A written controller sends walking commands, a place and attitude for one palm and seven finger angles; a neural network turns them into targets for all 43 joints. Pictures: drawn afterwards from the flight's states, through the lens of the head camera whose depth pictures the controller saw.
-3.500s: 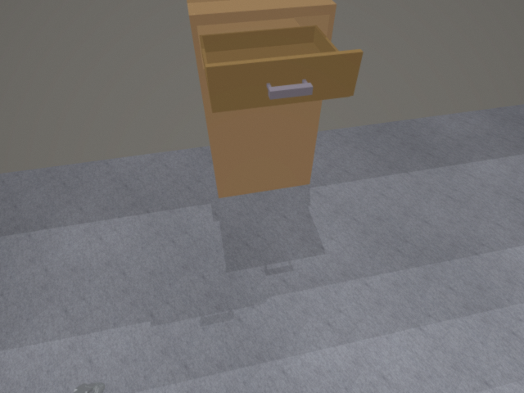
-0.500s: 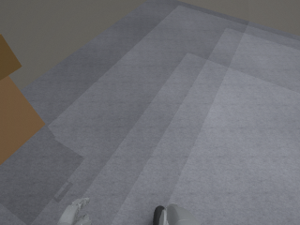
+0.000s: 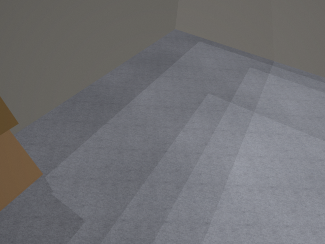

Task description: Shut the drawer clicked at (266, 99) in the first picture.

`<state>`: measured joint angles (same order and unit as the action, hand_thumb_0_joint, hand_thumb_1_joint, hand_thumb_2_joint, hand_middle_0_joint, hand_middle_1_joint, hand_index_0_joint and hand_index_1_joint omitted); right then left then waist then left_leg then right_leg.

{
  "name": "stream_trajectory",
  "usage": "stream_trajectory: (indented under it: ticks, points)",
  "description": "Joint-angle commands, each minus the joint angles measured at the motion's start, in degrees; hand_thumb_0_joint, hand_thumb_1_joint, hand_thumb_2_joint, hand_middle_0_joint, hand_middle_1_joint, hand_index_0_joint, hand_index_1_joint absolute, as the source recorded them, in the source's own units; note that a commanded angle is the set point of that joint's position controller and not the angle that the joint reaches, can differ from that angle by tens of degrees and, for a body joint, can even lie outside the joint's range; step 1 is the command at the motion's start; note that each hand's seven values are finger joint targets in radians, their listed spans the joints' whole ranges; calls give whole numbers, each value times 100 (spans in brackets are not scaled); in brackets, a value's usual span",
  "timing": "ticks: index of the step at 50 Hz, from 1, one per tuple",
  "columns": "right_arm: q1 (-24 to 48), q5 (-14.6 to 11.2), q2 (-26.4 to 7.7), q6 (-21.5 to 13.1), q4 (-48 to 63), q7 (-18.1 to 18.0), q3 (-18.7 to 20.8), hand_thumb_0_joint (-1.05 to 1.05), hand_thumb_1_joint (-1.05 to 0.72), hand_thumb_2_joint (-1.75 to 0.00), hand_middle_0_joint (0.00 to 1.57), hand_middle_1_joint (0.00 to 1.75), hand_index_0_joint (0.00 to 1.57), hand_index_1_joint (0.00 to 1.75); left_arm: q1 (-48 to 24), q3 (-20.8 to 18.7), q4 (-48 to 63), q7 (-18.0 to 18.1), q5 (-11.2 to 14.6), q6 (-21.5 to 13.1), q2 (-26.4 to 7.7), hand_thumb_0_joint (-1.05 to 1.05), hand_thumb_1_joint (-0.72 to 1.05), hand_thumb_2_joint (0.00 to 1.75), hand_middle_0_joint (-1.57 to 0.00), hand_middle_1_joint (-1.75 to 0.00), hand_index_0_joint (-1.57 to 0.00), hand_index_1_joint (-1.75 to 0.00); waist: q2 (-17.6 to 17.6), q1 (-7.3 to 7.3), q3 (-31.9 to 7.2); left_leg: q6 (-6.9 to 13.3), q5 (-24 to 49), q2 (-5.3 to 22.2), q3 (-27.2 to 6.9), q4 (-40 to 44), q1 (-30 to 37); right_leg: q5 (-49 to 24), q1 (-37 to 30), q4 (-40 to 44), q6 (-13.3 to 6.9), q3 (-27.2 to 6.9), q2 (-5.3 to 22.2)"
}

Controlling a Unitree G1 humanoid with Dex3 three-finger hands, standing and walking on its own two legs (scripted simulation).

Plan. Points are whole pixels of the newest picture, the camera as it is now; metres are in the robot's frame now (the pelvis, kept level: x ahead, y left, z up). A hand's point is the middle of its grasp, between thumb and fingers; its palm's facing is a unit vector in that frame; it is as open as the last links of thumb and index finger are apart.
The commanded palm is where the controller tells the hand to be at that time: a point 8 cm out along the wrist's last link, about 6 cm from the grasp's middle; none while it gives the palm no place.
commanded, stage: walk to a spot facing it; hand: left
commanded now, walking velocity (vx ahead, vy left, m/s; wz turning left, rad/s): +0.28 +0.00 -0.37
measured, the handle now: out of the picture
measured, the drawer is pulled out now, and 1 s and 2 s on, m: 0.30 0.30 0.30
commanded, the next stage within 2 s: turn to face it in 0.20 s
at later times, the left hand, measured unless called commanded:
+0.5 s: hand (118, 202) +0.27 +0.16 -0.17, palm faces -0.15 -0.97 -0.21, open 7.3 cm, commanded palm none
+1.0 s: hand (93, 214) +0.23 +0.23 -0.18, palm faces +0.19 -0.96 -0.20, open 7.3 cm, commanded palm none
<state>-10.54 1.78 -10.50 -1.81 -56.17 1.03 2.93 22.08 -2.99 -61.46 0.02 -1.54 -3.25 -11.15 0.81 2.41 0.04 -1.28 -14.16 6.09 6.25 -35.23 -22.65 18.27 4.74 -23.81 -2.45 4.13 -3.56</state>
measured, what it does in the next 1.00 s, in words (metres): walks ahead: left foot, then right foot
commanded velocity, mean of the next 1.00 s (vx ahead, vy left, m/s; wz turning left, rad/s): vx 0.04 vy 0.00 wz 0.28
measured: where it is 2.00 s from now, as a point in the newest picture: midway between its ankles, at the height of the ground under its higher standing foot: outside the picture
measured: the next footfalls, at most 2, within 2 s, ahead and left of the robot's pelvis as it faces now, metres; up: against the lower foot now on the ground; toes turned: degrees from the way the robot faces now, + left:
left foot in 0.02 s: +0.12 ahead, +0.11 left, +0.00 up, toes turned +8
right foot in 0.50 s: +0.27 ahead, -0.14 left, +0.00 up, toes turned -16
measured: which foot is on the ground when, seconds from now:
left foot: up 0.00-0.00, down 0.02-0.52, up 0.54-0.84, down 0.86-1.00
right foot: down 0.00-0.02, up 0.04-0.48, down 0.50-0.86, up 0.88-1.00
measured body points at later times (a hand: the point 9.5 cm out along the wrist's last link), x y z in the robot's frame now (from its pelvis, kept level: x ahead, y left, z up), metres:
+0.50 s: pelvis +0.16 -0.01 -0.01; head +0.18 -0.01 +0.44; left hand +0.28 +0.21 -0.16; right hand +0.04 -0.20 -0.16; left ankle +0.08 +0.11 -0.73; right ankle +0.23 -0.13 -0.73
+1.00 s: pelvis +0.17 +0.01 -0.01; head +0.19 +0.05 +0.44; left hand +0.22 +0.28 -0.16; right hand +0.27 -0.24 -0.13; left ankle +0.19 +0.11 -0.73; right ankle +0.19 -0.13 -0.66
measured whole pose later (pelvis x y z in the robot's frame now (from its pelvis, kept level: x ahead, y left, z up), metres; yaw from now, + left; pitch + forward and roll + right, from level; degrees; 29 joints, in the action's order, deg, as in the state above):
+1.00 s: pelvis +0.17 +0.01 -0.01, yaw +9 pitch +1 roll -2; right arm -13.3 1.7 -11.2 0.9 -52.6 -0.4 4.0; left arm 9.6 -6.0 -53.8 0.5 -1.8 3.5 -13.9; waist 2.9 -1.4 2.6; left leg 2.1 -15.5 2.2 4.2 -36.1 -21.3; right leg 21.0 31.5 -65.6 4.1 4.6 5.6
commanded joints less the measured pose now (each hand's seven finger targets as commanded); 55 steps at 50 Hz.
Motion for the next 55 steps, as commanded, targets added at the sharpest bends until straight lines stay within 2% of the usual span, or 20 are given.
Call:
stream_trajectory:
  ticks: [1, 2, 3, 5, 7, 14, 20, 23, 24, 26, 27, 32, 39, 41, 42, 43, 44, 46, 49, 55]
  points:
    - [-1839, 75, -1225, -289, -207, -166, 267, 0, -90, -90, 20, 30, 20, 30, 122, -81, 318, -35, 115, -65, -269, 0, 90, 90, -20, -30, -20, -30, -1446, -857, -502, 812, 321, 1529, -1959, 1366, 3470, -481, 2594, -2637, -83, -212, 411]
    - [-2138, 31, -1405, -224, -257, -175, 270, 0, -90, -90, 20, 30, 20, 30, -86, -73, 437, -19, 58, -102, -361, 0, 90, 90, -20, -30, -20, -30, -1783, -919, -578, 1195, 248, 2319, -2771, 2008, 3422, 1401, 3136, -3983, -29, -151, 262]
    - [-1842, -6, -1140, -225, -225, -215, 209, 0, -90, -90, 20, 30, 20, 30, -352, -117, 412, -2, 30, -53, -431, 0, 90, 90, -20, -30, -20, -30, -1180, -876, -199, 1200, -141, 2299, -2636, 2190, 2794, 1126, 3378, -4603, -29, -449, 566]
    - [-1052, -42, -596, -278, -64, -232, 65, 0, -90, -90, 20, 30, 20, 30, -396, -134, 289, -103, -4, 35, -279, 0, 90, 90, -20, -30, -20, -30, -357, -459, 555, 888, 7, 1873, -1566, 2445, 1737, 204, 3338, -4714, 55, -506, 969]
    - [-880, -67, -416, -340, -59, -266, 7, 0, -90, -90, 20, 30, 20, 30, -10, -146, 177, -121, -38, 211, -37, 0, 90, 90, -20, -30, -20, -30, -773, -204, 520, 570, 792, 1433, -545, 2440, 1337, -335, 2991, -4628, 192, -442, 970]
    - [-1100, -95, -420, -322, -111, -326, 62, 0, -90, -90, 20, 30, 20, 30, -289, -254, 455, -166, -31, 442, 103, 0, 90, 90, -20, -30, -20, -30, -840, -115, 531, 655, 2785, 1276, 616, 2118, 1700, -979, 3491, -3981, 466, -54, 982]
    - [-1660, -21, -272, -187, -552, -313, 15, 0, -90, -90, 20, 30, 20, 30, -978, -31, 502, -20, -16, 269, 265, 0, 90, 90, -20, -30, -20, -30, -1006, -441, 538, 794, 3847, 1081, 454, 1502, 1719, -867, 2110, -1594, 289, 370, 696]
    - [-1520, -78, -311, -115, -631, -310, 22, 0, -90, -90, 20, 30, 20, 30, -404, -45, 292, 43, -17, 159, -10, 0, 90, 90, -20, -30, -20, -30, -791, -48, 26, 540, 3163, 854, 240, 606, 1550, -1622, 653, -381, 314, 439, 650]
    - [-1577, -121, -175, -108, -614, -279, 6, 0, -90, -90, 20, 30, 20, 30, -75, -106, 193, 90, -22, 97, -360, 0, 90, 90, -20, -30, -20, -30, -333, 78, -307, 311, 2131, 653, 252, -15, 939, -2936, -316, -380, 232, 30, 1144]
    - [-1754, -197, 100, 34, -419, -284, 6, 0, -90, -90, 20, 30, 20, 30, 479, -235, 127, 144, 48, 41, -1087, 0, 90, 90, -20, -30, -20, -30, 1056, 167, -1014, -39, -2352, -233, 36, -2481, -187, -5878, -1154, -186, -824, -1354, 3197]
    - [-1554, -195, 48, 129, -343, -282, 20, 0, -90, -90, 20, 30, 20, 30, 162, -252, 247, 174, 60, 46, -1088, 0, 90, 90, -20, -30, -20, -30, 1457, 167, -1105, -38, -2430, -121, -422, -3064, -301, -4914, -636, 142, -959, -1482, 3152]
    - [-1416, -92, 144, 402, -307, -144, 115, 0, -90, -90, 20, 30, 20, 30, -1320, -205, 818, 288, -9, 236, -603, 0, 90, 90, -20, -30, -20, -30, 706, -378, -77, -133, -1336, 134, -290, -2953, -177, -1130, 1345, 780, -461, -74, 2616]
    - [-944, -64, -42, 387, 193, -38, 185, 0, -90, -90, 20, 30, 20, 30, -1344, -327, 1037, 247, -42, 377, -833, 0, 90, 90, -20, -30, -20, -30, 898, -295, 75, -125, -1077, -9, 162, -1245, 30, -192, 1369, 436, -315, 371, 2663]
    - [-1199, -46, -239, 345, 233, -34, 232, 0, -90, -90, 20, 30, 20, 30, -1406, -336, 1128, 222, 11, 442, -798, 0, 90, 90, -20, -30, -20, -30, 341, -499, -63, -102, -283, -123, 196, -19, 799, 77, 1722, -491, -26, 663, 2455]
    - [-1412, -22, -575, 302, 224, -34, 303, 0, -90, -90, 20, 30, 20, 30, -1376, -306, 1247, 183, 59, 503, -590, 0, 90, 90, -20, -30, -20, -30, -837, -613, 24, 85, -318, 277, -741, 1044, 882, 558, 2147, -1592, 248, 857, 1959]
    - [-1518, 22, -1241, 252, 374, -78, 454, 0, -90, -90, 20, 30, 20, 30, -1467, -265, 1517, 118, 83, 545, -234, 0, 90, 90, -20, -30, -20, -30, -2515, -746, 252, 763, 334, 1655, -2997, 2107, 897, 1817, 3328, -3099, 708, 870, 1114]
    - [-1452, 46, -1470, 238, 397, -128, 497, 0, -90, -90, 20, 30, 20, 30, -1810, -244, 1655, 91, 23, 547, -357, 0, 90, 90, -20, -30, -20, -30, -1940, -831, 157, 1231, 15, 1990, -3486, 2326, 616, 1592, 3358, -4132, 614, 117, 1049]
    - [-733, 0, -1243, 181, 568, -199, 414, 0, -90, -90, 20, 30, 20, 30, -1715, -328, 1536, 47, -12, 503, -386, 0, 90, 90, -20, -30, -20, -30, -1423, -481, -45, 967, -357, 1371, -2853, 2100, 594, 621, 3516, -4795, 613, -380, 1040]
    - [-236, -50, -1067, 111, 755, -220, 327, 0, -90, -90, 20, 30, 20, 30, -1151, -342, 1234, 20, 23, 500, -534, 0, 90, 90, -20, -30, -20, -30, -1064, -279, -288, 825, 636, 756, -1839, 1815, 968, 19, 3053, -4378, 719, -334, 994]
    - [-460, -49, -1281, 209, 687, -192, 401, 0, -90, -90, 20, 30, 20, 30, -1281, -287, 1338, 68, 84, 502, -579, 0, 90, 90, -20, -30, -20, -30, -874, -482, -303, 1100, 1214, 809, -2225, 1696, 1582, 564, 2721, -3064, 759, -328, 765]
